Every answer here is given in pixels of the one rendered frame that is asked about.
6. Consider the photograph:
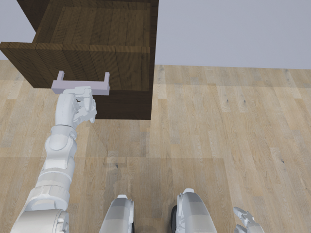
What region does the robot left hand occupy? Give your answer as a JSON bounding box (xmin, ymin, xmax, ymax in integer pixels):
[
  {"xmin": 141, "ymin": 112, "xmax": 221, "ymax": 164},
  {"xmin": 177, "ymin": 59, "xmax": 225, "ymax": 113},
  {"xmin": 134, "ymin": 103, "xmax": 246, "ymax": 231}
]
[{"xmin": 55, "ymin": 86, "xmax": 97, "ymax": 130}]

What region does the handle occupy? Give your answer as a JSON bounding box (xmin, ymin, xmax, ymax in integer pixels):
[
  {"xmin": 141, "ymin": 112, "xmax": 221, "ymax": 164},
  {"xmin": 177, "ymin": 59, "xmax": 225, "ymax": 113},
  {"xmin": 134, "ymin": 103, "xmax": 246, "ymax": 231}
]
[{"xmin": 51, "ymin": 71, "xmax": 110, "ymax": 95}]

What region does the left robot forearm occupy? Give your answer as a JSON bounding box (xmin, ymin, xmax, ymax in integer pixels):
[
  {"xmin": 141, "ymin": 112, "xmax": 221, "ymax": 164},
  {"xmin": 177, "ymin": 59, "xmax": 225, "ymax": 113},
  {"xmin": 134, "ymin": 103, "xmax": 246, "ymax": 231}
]
[{"xmin": 10, "ymin": 125, "xmax": 77, "ymax": 233}]

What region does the drawer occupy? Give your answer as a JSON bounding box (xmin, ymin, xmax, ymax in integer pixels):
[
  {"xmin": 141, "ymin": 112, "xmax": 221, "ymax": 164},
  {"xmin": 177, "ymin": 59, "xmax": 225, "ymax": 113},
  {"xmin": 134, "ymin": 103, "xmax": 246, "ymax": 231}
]
[{"xmin": 0, "ymin": 0, "xmax": 150, "ymax": 91}]

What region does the right robot thigh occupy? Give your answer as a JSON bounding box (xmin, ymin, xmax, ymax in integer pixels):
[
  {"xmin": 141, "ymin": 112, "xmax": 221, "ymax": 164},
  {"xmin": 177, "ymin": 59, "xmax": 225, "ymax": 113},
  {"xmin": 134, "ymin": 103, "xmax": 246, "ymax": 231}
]
[{"xmin": 177, "ymin": 192, "xmax": 217, "ymax": 233}]

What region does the left robot upper arm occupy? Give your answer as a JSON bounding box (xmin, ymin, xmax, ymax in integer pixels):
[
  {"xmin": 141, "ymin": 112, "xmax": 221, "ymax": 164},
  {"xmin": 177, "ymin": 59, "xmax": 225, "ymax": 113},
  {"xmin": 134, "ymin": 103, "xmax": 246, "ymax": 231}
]
[{"xmin": 13, "ymin": 209, "xmax": 69, "ymax": 233}]

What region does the robot right shin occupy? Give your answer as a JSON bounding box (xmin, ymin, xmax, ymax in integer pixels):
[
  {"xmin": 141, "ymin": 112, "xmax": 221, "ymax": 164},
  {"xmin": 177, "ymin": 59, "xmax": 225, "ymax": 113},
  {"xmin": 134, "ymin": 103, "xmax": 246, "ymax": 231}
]
[{"xmin": 175, "ymin": 188, "xmax": 194, "ymax": 233}]

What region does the cabinet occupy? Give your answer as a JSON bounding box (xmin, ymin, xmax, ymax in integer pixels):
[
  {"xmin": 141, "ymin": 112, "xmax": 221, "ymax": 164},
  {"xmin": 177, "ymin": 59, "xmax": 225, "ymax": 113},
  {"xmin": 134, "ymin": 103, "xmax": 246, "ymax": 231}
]
[{"xmin": 17, "ymin": 0, "xmax": 159, "ymax": 120}]

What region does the robot right hand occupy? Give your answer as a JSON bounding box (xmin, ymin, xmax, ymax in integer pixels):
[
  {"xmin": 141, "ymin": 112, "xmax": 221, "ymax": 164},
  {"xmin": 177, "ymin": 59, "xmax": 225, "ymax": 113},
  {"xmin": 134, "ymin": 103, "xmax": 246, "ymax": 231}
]
[{"xmin": 233, "ymin": 207, "xmax": 265, "ymax": 233}]

